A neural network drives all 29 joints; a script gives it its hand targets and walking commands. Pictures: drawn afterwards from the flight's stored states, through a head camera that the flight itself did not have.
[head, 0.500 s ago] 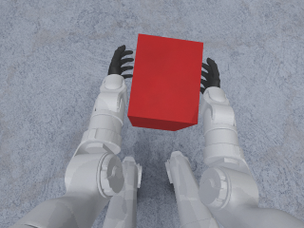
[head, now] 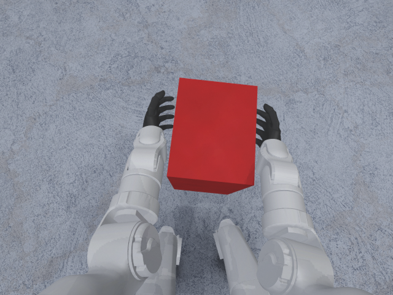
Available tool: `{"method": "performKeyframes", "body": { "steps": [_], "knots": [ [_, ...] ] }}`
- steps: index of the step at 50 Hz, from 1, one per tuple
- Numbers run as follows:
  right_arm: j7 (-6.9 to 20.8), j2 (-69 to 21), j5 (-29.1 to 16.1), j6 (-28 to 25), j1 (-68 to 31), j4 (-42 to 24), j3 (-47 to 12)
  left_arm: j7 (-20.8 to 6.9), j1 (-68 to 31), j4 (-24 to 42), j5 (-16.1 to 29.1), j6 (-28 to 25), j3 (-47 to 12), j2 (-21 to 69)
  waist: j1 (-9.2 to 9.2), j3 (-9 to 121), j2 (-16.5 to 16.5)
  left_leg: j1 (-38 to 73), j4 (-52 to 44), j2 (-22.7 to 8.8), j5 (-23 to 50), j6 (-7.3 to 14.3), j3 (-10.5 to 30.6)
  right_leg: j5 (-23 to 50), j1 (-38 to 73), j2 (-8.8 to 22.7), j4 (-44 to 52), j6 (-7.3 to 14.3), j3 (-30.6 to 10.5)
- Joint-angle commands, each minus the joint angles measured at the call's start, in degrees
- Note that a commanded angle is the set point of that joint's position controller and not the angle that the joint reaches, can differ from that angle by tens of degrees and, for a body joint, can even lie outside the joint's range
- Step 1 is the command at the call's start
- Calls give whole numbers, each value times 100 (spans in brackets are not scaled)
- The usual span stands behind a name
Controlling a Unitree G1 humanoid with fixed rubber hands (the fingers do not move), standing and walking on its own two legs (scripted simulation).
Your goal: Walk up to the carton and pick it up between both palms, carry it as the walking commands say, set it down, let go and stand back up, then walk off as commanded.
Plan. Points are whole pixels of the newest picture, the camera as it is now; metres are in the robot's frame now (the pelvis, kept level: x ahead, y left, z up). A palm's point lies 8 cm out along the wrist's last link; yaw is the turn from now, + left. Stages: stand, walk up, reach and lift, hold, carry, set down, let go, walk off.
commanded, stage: reach and lift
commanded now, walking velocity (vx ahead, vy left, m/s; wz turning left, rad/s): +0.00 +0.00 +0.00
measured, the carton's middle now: (208, 147) +0.41 -0.05 -0.12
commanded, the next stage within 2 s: none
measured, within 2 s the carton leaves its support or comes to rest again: neither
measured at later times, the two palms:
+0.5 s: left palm (145, 124) +0.41 +0.07 +0.03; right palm (281, 139) +0.36 -0.17 +0.03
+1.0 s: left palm (133, 118) +0.39 +0.08 +0.11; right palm (302, 129) +0.35 -0.16 +0.11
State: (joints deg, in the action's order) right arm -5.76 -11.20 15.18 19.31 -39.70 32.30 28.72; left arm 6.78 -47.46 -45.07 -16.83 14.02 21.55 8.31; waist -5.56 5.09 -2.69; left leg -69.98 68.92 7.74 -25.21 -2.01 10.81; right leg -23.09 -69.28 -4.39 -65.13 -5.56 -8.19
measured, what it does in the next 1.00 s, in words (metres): rises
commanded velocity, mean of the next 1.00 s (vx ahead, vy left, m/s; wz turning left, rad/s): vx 0.00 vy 0.00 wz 0.00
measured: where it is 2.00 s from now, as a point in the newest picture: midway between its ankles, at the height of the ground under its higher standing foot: (199, 271)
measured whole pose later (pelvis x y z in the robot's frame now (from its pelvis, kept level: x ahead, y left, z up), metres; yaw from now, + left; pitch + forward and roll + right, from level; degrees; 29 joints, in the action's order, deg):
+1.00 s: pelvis +0.03 +0.00 +0.10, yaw +0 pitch +5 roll -1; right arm -5.5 -12.8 17.9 28.2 -27.0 28.4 21.2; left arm 5.1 -31.9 -37.8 -18.9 22.4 18.7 11.3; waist -5.4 0.2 -0.6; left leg -24.9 34.0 4.5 -14.1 -0.7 10.9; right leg -11.9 -24.5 -1.6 -30.8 -3.8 -9.5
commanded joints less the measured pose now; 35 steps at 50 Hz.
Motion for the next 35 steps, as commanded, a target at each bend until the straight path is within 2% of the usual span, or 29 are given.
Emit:
{"method": "performKeyframes", "body": {
  "steps": [1,20,35],
  "knots": [
    [1409,-5568,-818,-285,-4046,65,-3432,-1278,-2598,-691,512,24,-2599,6150,-226,4396,-133,2450,-1137,285,1404,21,-840,1653,2685,-507,707,179,1131],
    [1414,-5676,-635,-255,-3065,-138,-3652,-1447,-1725,-422,387,48,-2722,6183,-133,3589,-8,3629,-2375,134,1862,91,-686,2147,4024,-378,1948,232,860],
    [1351,-5870,-657,0,-2408,-357,-3878,-1573,-1235,-90,494,322,-3020,6214,-51,3006,110,4577,-3281,53,2084,130,-632,2478,5122,-309,2819,244,728]
  ]
}}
